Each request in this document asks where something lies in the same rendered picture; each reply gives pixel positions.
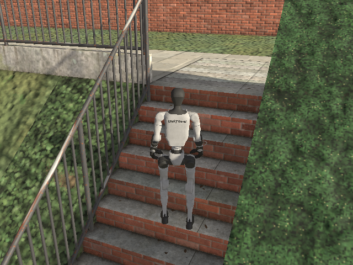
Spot stairs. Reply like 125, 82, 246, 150
73, 85, 262, 265

